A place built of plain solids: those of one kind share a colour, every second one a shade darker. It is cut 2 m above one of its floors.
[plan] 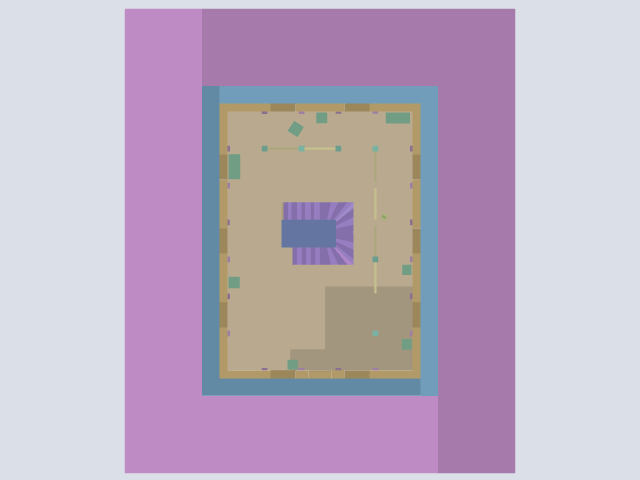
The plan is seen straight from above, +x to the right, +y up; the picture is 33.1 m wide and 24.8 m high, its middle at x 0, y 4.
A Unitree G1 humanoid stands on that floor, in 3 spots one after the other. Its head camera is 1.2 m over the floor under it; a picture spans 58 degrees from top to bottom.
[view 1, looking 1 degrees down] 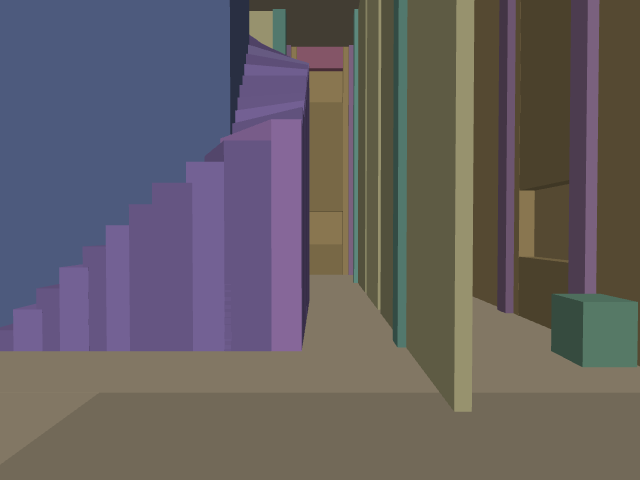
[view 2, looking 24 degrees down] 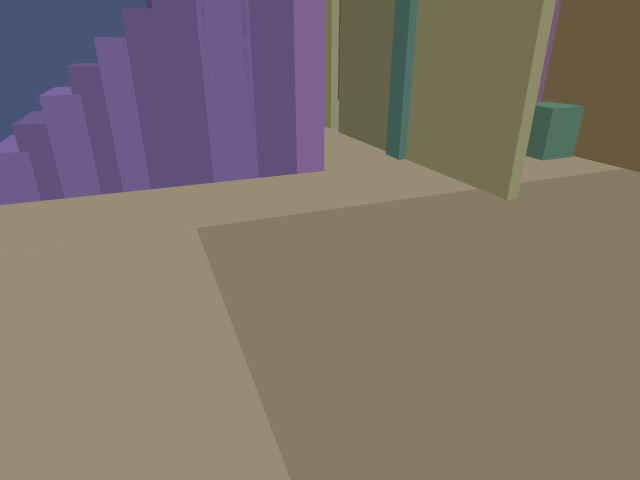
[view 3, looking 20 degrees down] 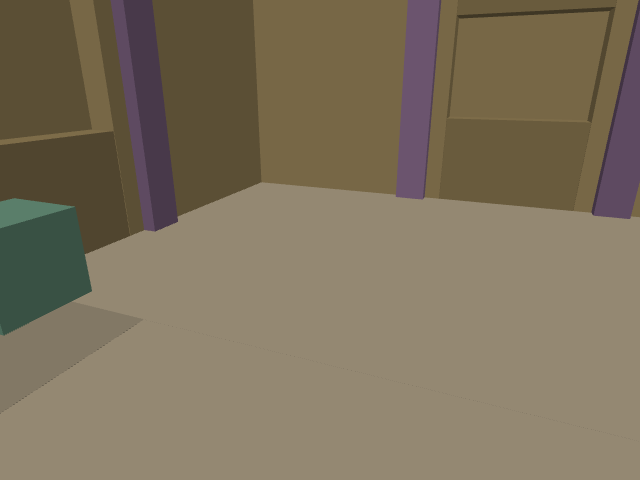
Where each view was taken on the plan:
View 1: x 1.91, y -1.64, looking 90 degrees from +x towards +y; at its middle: wall_storey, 12.49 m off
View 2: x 0.00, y -1.44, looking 68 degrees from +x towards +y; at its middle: floor_storey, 2.95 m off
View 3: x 0.00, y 0.00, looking -158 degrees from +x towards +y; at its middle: floor_storey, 3.51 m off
